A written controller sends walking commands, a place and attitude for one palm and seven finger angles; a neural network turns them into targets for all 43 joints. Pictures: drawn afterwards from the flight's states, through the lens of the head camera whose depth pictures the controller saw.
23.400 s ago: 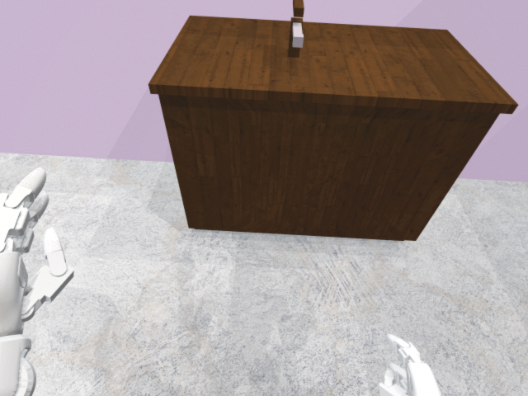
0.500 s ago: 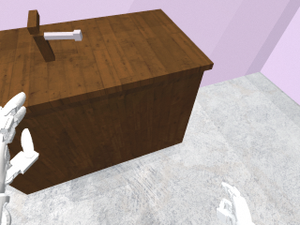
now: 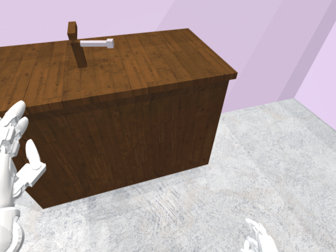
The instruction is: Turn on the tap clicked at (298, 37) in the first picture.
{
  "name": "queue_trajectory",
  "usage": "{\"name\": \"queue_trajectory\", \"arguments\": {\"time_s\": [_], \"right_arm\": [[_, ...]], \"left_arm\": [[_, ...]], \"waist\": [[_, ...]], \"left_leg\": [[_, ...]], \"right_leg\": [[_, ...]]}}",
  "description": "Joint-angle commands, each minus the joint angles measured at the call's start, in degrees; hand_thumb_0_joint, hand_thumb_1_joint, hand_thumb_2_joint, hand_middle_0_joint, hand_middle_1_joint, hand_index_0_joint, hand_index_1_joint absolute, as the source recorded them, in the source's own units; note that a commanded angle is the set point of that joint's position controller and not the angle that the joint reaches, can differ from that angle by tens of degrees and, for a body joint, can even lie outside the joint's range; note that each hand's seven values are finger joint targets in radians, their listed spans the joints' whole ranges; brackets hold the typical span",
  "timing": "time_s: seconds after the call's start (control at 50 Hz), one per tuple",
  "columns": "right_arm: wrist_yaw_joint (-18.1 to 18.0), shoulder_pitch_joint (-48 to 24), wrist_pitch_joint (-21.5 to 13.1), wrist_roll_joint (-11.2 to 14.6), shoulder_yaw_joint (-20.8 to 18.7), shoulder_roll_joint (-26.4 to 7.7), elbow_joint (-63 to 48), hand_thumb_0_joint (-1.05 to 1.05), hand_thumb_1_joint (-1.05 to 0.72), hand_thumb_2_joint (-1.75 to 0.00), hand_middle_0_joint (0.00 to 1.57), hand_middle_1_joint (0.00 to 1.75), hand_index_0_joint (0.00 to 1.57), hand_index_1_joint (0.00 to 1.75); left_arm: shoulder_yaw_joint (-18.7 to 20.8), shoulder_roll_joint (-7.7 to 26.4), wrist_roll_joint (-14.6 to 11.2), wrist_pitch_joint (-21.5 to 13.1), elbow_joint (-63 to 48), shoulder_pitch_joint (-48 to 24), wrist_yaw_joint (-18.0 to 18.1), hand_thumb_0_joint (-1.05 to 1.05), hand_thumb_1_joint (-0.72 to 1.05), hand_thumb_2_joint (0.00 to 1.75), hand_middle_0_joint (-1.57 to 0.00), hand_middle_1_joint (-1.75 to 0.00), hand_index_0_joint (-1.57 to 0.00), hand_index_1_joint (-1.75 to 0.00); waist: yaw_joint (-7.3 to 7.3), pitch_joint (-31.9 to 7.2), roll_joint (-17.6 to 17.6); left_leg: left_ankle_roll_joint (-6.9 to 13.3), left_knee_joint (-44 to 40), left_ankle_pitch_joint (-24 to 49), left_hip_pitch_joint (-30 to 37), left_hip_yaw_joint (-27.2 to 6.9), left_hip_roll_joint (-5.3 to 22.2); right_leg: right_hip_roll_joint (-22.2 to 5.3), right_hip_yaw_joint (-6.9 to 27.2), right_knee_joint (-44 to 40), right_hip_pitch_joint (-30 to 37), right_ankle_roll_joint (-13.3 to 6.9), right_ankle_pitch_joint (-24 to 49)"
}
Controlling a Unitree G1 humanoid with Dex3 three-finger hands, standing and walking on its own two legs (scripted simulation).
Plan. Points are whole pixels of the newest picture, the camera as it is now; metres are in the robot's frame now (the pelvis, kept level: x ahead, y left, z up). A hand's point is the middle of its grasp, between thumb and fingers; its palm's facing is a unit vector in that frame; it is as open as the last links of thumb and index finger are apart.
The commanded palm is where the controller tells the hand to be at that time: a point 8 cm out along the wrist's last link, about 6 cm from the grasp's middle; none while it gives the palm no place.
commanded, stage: stop stepping back and stand still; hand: left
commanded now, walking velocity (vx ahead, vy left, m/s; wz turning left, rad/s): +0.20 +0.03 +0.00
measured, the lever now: (110, 43) +0.84 +0.26 +0.15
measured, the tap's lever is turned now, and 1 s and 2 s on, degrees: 75 75 75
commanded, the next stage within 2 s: stand and check the lever's angle in 0.44 s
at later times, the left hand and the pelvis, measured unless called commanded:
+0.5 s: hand (39, 184) +0.18 +0.22 +0.18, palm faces +0.47 -0.78 -0.42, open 7.4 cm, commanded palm +0.12 +0.25 +0.20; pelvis -0.02 -0.04 +0.01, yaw +4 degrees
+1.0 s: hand (46, 170) +0.22 +0.22 +0.17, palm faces +0.43 -0.82 -0.39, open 7.4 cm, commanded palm +0.16 +0.26 +0.20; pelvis +0.01 -0.02 +0.02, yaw +2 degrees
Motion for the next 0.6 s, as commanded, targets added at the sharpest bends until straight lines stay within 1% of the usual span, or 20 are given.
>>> {"name": "queue_trajectory", "arguments": {"time_s": [0.0, 0.02, 0.04, 0.08, 0.1, 0.12, 0.14, 0.16, 0.18, 0.26, 0.3, 0.34, 0.4, 0.42, 0.44, 0.48, 0.52, 0.54, 0.56, 0.58], "right_arm": [[-0.33, -4.72, -4.18, -0.01, -3.72, -6.12, -8.24, 0.00, -0.90, -0.90, 0.20, 0.30, 0.20, 0.30], [0.09, -5.59, -4.28, 0.62, -3.58, -6.61, -7.53, 0.00, -0.90, -0.90, 0.20, 0.30, 0.20, 0.30], [0.07, -6.38, -4.30, 0.98, -3.42, -6.88, -7.76, 0.00, -0.90, -0.90, 0.20, 0.30, 0.20, 0.30], [-0.58, -6.96, -4.12, 0.96, -2.98, -7.25, -8.81, 0.00, -0.90, -0.90, 0.20, 0.30, 0.20, 0.30], [-0.85, -7.14, -4.05, 0.88, -3.01, -7.29, -9.68, 0.00, -0.90, -0.90, 0.20, 0.30, 0.20, 0.30], [-1.00, -6.46, -3.95, 0.53, -3.45, -7.27, -9.70, 0.00, -0.90, -0.90, 0.20, 0.30, 0.20, 0.30], [-0.68, -6.02, -3.80, 0.77, -4.19, -6.57, -9.82, 0.00, -0.90, -0.90, 0.20, 0.30, 0.20, 0.30], [-0.57, -7.20, -4.67, 1.01, -3.92, -7.05, -10.54, 0.00, -0.90, -0.90, 0.20, 0.30, 0.20, 0.30], [0.24, -6.92, -5.32, 0.30, -3.30, -5.99, -8.89, 0.00, -0.90, -0.90, 0.20, 0.30, 0.20, 0.30], [0.02, -5.40, -4.61, 1.01, -4.24, -6.26, -8.91, 0.00, -0.90, -0.90, 0.20, 0.30, 0.20, 0.30], [-0.78, -6.32, -4.48, 0.85, -3.81, -5.52, -9.67, 0.00, -0.90, -0.90, 0.20, 0.30, 0.20, 0.30], [-1.20, -5.64, -4.66, 0.61, -4.03, -6.05, -10.06, 0.00, -0.90, -0.90, 0.20, 0.30, 0.20, 0.30], [-1.17, -5.41, -4.83, 1.15, -4.63, -8.85, -11.78, 0.00, -0.90, -0.90, 0.20, 0.30, 0.20, 0.30], [-1.19, -5.45, -4.64, 1.68, -4.77, -8.71, -11.21, 0.00, -0.90, -0.90, 0.20, 0.30, 0.20, 0.30], [-1.24, -5.96, -4.66, 1.95, -4.53, -8.17, -10.97, 0.00, -0.90, -0.90, 0.20, 0.30, 0.20, 0.30], [-1.23, -6.41, -5.25, 1.80, -4.18, -7.55, -11.00, 0.00, -0.90, -0.90, 0.20, 0.30, 0.20, 0.30], [-0.72, -5.57, -5.63, 1.20, -4.59, -7.24, -10.77, 0.00, -0.90, -0.90, 0.20, 0.30, 0.20, 0.30], [-0.26, -4.91, -5.42, 1.26, -4.88, -6.89, -10.46, 0.00, -0.90, -0.90, 0.20, 0.30, 0.20, 0.30], [0.15, -4.82, -5.28, 1.27, -4.89, -6.87, -10.52, 0.00, -0.90, -0.90, 0.20, 0.30, 0.20, 0.30], [0.33, -5.76, -5.21, 1.23, -4.56, -6.73, -10.59, 0.00, -0.90, -0.90, 0.20, 0.30, 0.20, 0.30]], "left_arm": [[10.38, 12.96, 1.16, -4.09, -10.23, -7.66, 0.96, 0.00, 0.90, 0.90, -0.20, -0.30, -0.20, -0.30], [8.07, 10.28, 0.62, -3.56, -6.27, -4.36, 0.54, 0.00, 0.90, 0.90, -0.20, -0.30, -0.20, -0.30], [6.52, 8.70, 0.04, -3.29, -5.10, -3.09, 0.18, 0.00, 0.90, 0.90, -0.20, -0.30, -0.20, -0.30], [4.14, 6.87, -0.29, -2.71, -4.72, -2.17, -0.22, 0.00, 0.90, 0.90, -0.20, -0.30, -0.20, -0.30], [4.64, 8.31, -0.08, -2.67, -5.73, -3.88, -0.08, 0.00, 0.90, 0.90, -0.20, -0.30, -0.20, -0.30], [4.74, 8.60, 0.49, -2.85, -5.83, -4.21, -0.23, 0.00, 0.90, 0.90, -0.20, -0.30, -0.20, -0.30], [4.72, 9.60, 0.81, -2.97, -6.81, -4.99, -0.56, 0.00, 0.90, 0.90, -0.20, -0.30, -0.20, -0.30], [6.17, 12.26, -0.06, -3.57, -10.88, -9.06, -0.76, 0.00, 0.90, 0.90, -0.20, -0.30, -0.20, -0.30], [6.42, 12.07, 0.48, -4.68, -12.22, -11.88, -0.91, 0.00, 0.90, 0.90, -0.20, -0.30, -0.20, -0.30], [9.27, 13.02, -0.56, -4.93, -12.41, -5.04, -0.48, 0.00, 0.90, 0.90, -0.20, -0.30, -0.20, -0.30], [8.79, 11.60, -0.55, -4.77, -11.06, -2.90, 0.24, 0.00, 0.90, 0.90, -0.20, -0.30, -0.20, -0.30], [8.04, 10.73, -0.44, -4.93, -11.56, -3.00, 0.88, 0.00, 0.90, 0.90, -0.20, -0.30, -0.20, -0.30], [7.09, 8.97, -0.68, -4.88, -11.73, -2.26, 1.10, 0.00, 0.90, 0.90, -0.20, -0.30, -0.20, -0.30], [8.36, 10.16, -0.48, -4.70, -9.89, -2.00, 1.19, 0.00, 0.90, 0.90, -0.20, -0.30, -0.20, -0.30], [7.97, 9.67, 0.05, -4.26, -8.53, -1.48, 0.90, 0.00, 0.90, 0.90, -0.20, -0.30, -0.20, -0.30], [7.43, 9.52, 0.65, -4.25, -8.77, -2.84, 0.41, 0.00, 0.90, 0.90, -0.20, -0.30, -0.20, -0.30], [6.86, 9.16, 0.42, -4.32, -7.46, -1.83, 0.06, 0.00, 0.90, 0.90, -0.20, -0.30, -0.20, -0.30], [6.99, 10.04, 0.09, -4.24, -8.67, -2.09, -0.03, 0.00, 0.90, 0.90, -0.20, -0.30, -0.20, -0.30], [6.93, 10.23, 0.04, -4.22, -10.66, -3.59, 0.05, 0.00, 0.90, 0.90, -0.20, -0.30, -0.20, -0.30], [7.29, 10.68, 0.12, -4.17, -11.96, -4.06, 0.23, 0.00, 0.90, 0.90, -0.20, -0.30, -0.20, -0.30]], "waist": [[0.56, 3.21, 11.49], [1.40, 4.19, 6.96], [1.96, 3.77, 7.53], [2.07, 2.72, 14.76], [2.55, 1.71, 14.78], [3.25, 2.45, 6.14], [3.02, 1.98, -12.64], [1.85, 1.09, -17.42], [0.50, -1.73, -6.47], [0.92, -2.47, -7.77], [1.63, -3.37, -8.44], [1.33, -3.31, -2.52], [1.91, -2.92, 10.29], [1.90, -2.82, 11.68], [1.97, -0.43, 12.72], [1.97, 2.77, 9.28], [1.55, 0.99, -6.41], [1.42, -1.22, -10.66], [1.41, -2.30, -10.06], [1.44, -2.99, -5.10]], "left_leg": [[12.38, -30.44, -20.69, -9.73, -29.97, 19.92], [10.31, -26.98, -13.99, -7.62, -23.09, 17.83], [8.14, -25.83, -11.46, -9.29, -17.27, 15.50], [4.67, -25.11, -12.88, -13.29, -9.06, 11.34], [3.12, -19.61, -13.20, -14.87, -7.31, 10.01], [1.26, -7.94, -9.41, -17.08, -3.08, 5.76], [-0.58, 13.94, -2.81, -20.74, 1.77, -0.65], [-1.66, 26.48, 1.26, -22.00, -2.58, -1.51], [-2.54, 28.87, 5.80, -18.75, -5.55, 0.38], [-2.36, 11.20, 7.60, -4.60, -1.32, 1.59], [-1.31, -0.96, 6.25, 2.47, 1.53, 0.57], [-0.41, -10.40, 5.56, 8.19, 3.09, -0.64], [4.34, -20.24, 3.95, 7.83, -12.73, 10.72], [4.70, -23.01, -3.13, 1.49, -14.86, 12.70], [4.26, -25.57, -12.46, -7.28, -13.36, 11.80], [2.64, -19.80, -8.92, -10.21, -8.15, 7.80], [-0.28, -5.84, 3.30, -5.87, -1.75, 1.32], [-1.32, 0.40, 6.25, -4.74, -0.26, 0.08], [-1.71, 2.17, 7.81, -4.65, -1.02, 0.14], [-1.68, 1.14, 8.28, -3.86, -1.87, 0.69]], "right_leg": [[-1.65, 6.29, 33.99, -8.45, 2.88, -3.62], [-3.46, 6.01, 26.73, -8.67, 2.84, -3.56], [-3.83, 3.21, 16.95, -2.46, 2.78, -3.68], [-0.88, -3.00, 1.69, 11.66, 2.54, -5.62], [-0.23, -3.65, -6.83, 18.00, 2.11, -6.41], [-1.12, 0.00, -18.32, 21.32, 1.34, -4.63], [-12.03, 20.75, -29.03, 20.12, -3.02, -9.72], [-21.68, 35.95, -34.97, 15.48, -5.67, -4.67], [-22.05, 33.66, -32.92, 13.41, -6.58, -5.42], [-16.43, 16.02, -28.28, 6.95, -4.01, -3.79], [-15.14, 13.73, -27.25, 6.13, -2.79, -8.06], [-12.80, 12.81, -24.81, 5.54, -1.79, -12.17], [-2.37, 3.82, -7.64, 4.60, 2.22, -0.87], [-1.38, 0.73, -5.04, 7.54, 3.95, -2.00], [-1.22, 0.69, -4.71, 11.93, 4.16, -2.35], [-2.25, 2.54, -13.20, 14.47, 3.74, 2.02], [-8.25, 14.80, -23.94, 11.42, 0.69, -0.68], [-13.33, 21.27, -28.16, 12.00, -1.14, -2.50], [-15.86, 22.60, -28.48, 13.76, -3.17, 1.47], [-16.08, 21.71, -26.81, 14.86, -3.74, 7.40]]}}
